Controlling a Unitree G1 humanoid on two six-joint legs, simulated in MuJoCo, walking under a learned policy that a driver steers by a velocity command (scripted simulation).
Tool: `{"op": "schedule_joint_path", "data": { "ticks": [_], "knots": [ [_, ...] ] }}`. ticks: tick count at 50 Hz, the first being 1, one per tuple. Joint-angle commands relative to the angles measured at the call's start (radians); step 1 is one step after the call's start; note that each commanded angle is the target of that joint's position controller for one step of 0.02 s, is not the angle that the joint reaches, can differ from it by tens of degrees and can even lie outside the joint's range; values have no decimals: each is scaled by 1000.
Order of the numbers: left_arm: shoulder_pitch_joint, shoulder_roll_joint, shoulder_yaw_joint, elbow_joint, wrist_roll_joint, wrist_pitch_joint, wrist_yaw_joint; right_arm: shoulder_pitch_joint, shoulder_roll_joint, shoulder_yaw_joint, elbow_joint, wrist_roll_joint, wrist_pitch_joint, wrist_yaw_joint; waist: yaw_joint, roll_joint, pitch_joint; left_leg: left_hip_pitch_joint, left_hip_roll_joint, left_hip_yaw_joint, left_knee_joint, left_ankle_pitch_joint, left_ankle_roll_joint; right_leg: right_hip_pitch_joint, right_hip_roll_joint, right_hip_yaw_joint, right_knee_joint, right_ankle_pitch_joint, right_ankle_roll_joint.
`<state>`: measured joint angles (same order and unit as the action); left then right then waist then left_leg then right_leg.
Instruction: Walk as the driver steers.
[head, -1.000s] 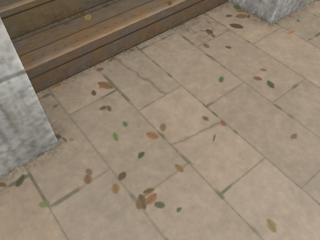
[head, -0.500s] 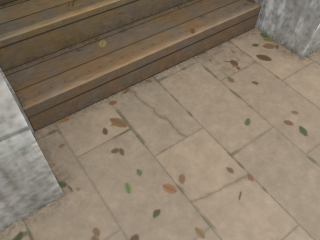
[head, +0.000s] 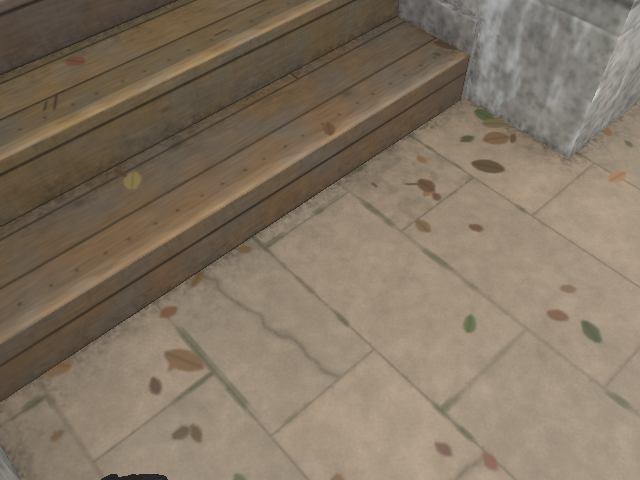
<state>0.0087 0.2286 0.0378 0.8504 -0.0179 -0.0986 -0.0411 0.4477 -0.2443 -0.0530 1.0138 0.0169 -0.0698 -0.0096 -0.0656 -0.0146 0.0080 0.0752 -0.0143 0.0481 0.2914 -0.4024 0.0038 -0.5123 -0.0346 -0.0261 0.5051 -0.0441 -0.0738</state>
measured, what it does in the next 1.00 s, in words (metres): walks ahead: right foot, then left foot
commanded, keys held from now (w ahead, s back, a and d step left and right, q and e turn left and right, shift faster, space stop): w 0.14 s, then w+q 0.52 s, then w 0.12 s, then w+e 0.22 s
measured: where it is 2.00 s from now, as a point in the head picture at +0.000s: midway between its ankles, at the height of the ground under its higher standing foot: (236, 274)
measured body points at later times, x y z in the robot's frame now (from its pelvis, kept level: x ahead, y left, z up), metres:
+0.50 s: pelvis +0.26 +0.00 +0.01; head +0.28 +0.01 +0.45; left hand +0.22 +0.26 -0.14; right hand +0.47 -0.22 -0.10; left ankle +0.41 +0.15 -0.70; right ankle +0.13 -0.12 -0.73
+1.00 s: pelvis +0.52 +0.07 +0.02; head +0.54 +0.08 +0.47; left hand +0.57 +0.34 -0.11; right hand +0.59 -0.20 -0.11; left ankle +0.42 +0.13 -0.73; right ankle +0.68 -0.03 -0.68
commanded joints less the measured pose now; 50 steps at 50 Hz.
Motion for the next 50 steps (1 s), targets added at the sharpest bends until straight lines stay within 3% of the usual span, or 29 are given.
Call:
{"op": "schedule_joint_path", "data": {
  "ticks": [1, 2, 3, 4, 5, 6, 7, 9, 12, 15, 18, 23, 26, 27, 28, 29, 30, 31, 32, 33, 34, 35, 36, 38, 42, 44, 45, 49, 50],
  "knots": [
    [378, 244, 84, 54, 11, -13, 13, -48, -136, -14, -80, -18, 0, -6, 219, -8, -245, -270, 149, -19, 544, 645, 86, 590, -127, 159, 0, -6, -112],
    [439, 319, 98, 70, 10, -8, 10, 88, 12, 28, -77, -30, -21, 6, 145, -271, -362, -678, -44, -29, 898, -27, 18, 920, -351, 645, -104, -190, -271],
    [415, 227, 70, 65, 3, -11, 10, 47, -68, 10, -64, -4, -45, 9, 170, -203, -350, -796, -15, -171, 1049, -156, 34, 891, -351, 765, -202, -279, -257],
    [326, 181, 55, 49, 0, -15, 13, -48, -131, -7, -96, 21, -59, 11, 154, -148, -204, -857, 41, -161, 1072, -80, 53, 758, -320, 605, -210, -236, -206],
    [243, 151, 44, 32, 4, -15, 13, -107, -135, -9, -109, 21, -61, 5, 122, -67, -134, -818, 97, -132, 1030, 17, 56, 608, -283, 469, -232, -137, -178],
    [206, 132, 39, 15, 21, -7, 9, -164, -133, -18, -130, 4, -57, 4, 110, -31, -87, -793, 131, -124, 966, 68, 55, 506, -245, 378, -251, -41, -163],
    [190, 93, 27, 29, 26, -12, 7, -139, -118, -23, -124, 7, -45, 0, 74, -59, -68, -722, 154, -128, 915, 110, 54, 425, -214, 310, -286, 3, -152],
    [212, 101, 30, 48, 27, -17, 12, -99, -70, -17, -107, 16, -17, -3, 52, -72, -40, -670, 165, -122, 876, 125, 41, 355, -194, 224, -338, 30, -151],
    [247, 143, 42, 69, 31, -22, 30, -170, -73, -20, -134, 11, 3, -6, 57, -41, 14, -753, 166, -146, 790, 230, 17, 342, -199, 139, -387, 60, -152],
    [262, 151, 43, 75, 31, -18, 44, -246, -74, -23, -161, 8, 2, 0, 74, -33, 34, -804, 147, -160, 644, 377, 10, 383, -186, 58, -400, 91, -126],
    [271, 160, 42, 78, 27, -17, 51, -339, -58, -12, -194, 4, -3, 16, 104, -30, 56, -764, 129, -103, 479, 493, 14, 404, -168, -26, -412, 105, -98],
    [344, 177, 43, 114, 17, 5, 56, -475, -57, 1, -275, 5, -8, 55, 154, -14, 95, -816, 120, -40, 353, 406, 43, 600, -226, -85, -349, 189, -83],
    [312, 213, 53, 102, 13, 28, 61, -441, -90, -11, -306, 8, -5, 71, 107, -52, 53, -707, 61, 36, 333, 254, 92, 654, -244, -127, -199, 542, -56],
    [298, 225, 57, 93, 13, 35, 66, -368, -117, -26, -297, 7, 0, 70, 63, -72, 1, -600, 21, 68, 337, 213, 113, 648, -239, -143, -86, 707, -44],
    [291, 224, 56, 91, 8, 41, 74, -218, -164, -58, -267, 11, 3, 64, -20, -49, -85, -398, -42, 100, 274, 258, 142, 603, -200, -182, 112, 761, -16],
    [293, 210, 47, 70, 14, 34, 79, -42, -249, -97, -232, 9, 11, 44, -98, 25, -180, -80, 35, -73, 254, 256, 200, 366, -158, -184, 402, 544, 28],
    [424, 71, 14, 27, 49, 4, 45, 38, -322, -105, -176, -104, 26, 19, -11, 256, -297, 214, 293, -534, 210, 225, 351, -10, 21, -185, 806, -417, 71],
    [350, 116, 22, 15, 51, -20, 34, 48, -308, -102, -196, -77, 34, 20, -53, 167, -357, 232, 347, -821, 58, 245, 402, -143, 70, 35, 938, -521, 68],
    [243, 118, 19, -26, 32, -33, 29, -7, -286, -96, -181, -68, 36, 15, -45, 120, -209, 169, 316, -662, 39, 262, 373, -258, 7, 71, 952, -418, 53],
    [225, 117, 11, -32, 36, -42, 29, -72, -226, -79, -182, -52, 31, 13, -12, 54, -103, 34, 286, -547, 34, 352, 335, -251, -44, 61, 853, -314, 49],
    [227, 122, 10, -26, 52, -35, 32, -130, -184, -66, -187, -44, 26, 12, 28, 14, -56, -88, 251, -462, 17, 461, 297, -180, -74, 60, 770, -279, 54],
    [253, 127, 7, -27, 66, -16, 33, -166, -160, -56, -186, -35, 22, 11, 64, 19, -56, -174, 225, -406, -1, 546, 284, -93, -83, 61, 731, -277, 65],
    [286, 110, 1, -23, 74, 10, 28, -164, -139, -49, -187, -36, 9, 17, 85, 41, -83, -214, 229, -374, 3, 669, 299, -33, -70, 56, 734, -310, 72],
    [311, 95, -5, -23, 72, 38, 19, -138, -159, -50, -161, -27, -15, 22, 109, 43, -81, -255, 211, -303, -26, 729, 290, -2, -72, 33, 660, -308, 83],
    [201, 101, -12, -56, 67, 40, 13, -109, -171, -51, -123, -25, -23, 26, 71, 66, -3, -255, 175, -224, -133, 517, 237, -67, -102, 7, 462, -128, 88],
    [128, 98, -14, -82, 53, 35, 10, -93, -175, -49, -102, -26, -25, 28, 39, 72, 27, -209, 171, -196, -174, 452, 221, -95, -105, -1, 365, -52, 79],
    [143, 102, -11, -76, 51, 36, 10, -61, -198, -54, -94, -41, -30, 23, 31, 56, 34, -193, 192, -198, -197, 400, 222, -90, -104, 11, 353, -49, 74],
    [114, 113, 3, -79, 47, 40, -2, -55, -163, -37, -80, -44, -34, 9, 17, 59, 69, -63, 216, -116, -192, 428, 200, -126, -83, 19, 245, -56, 64],
    [46, 79, -14, -98, 48, 36, -11, -50, -144, -24, -70, -40, -22, 9, -6, 72, 81, -26, 241, -87, -192, 473, 201, -145, -82, 4, 191, -49, 59]
  ]
}}
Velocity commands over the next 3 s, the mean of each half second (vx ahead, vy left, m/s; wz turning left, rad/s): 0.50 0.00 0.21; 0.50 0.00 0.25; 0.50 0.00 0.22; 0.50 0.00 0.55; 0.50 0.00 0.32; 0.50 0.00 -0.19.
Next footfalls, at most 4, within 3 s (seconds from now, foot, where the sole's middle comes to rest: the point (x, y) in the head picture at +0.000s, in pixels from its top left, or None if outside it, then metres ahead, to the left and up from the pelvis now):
0.02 right None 0.17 -0.12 -0.76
0.58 left None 0.46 0.14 -0.76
1.12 right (317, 352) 0.76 0.00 -0.76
1.62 left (227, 315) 0.87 0.21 -0.76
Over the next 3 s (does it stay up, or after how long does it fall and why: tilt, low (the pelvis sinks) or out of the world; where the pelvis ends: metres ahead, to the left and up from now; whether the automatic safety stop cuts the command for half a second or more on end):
stays up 1.32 0.62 0.34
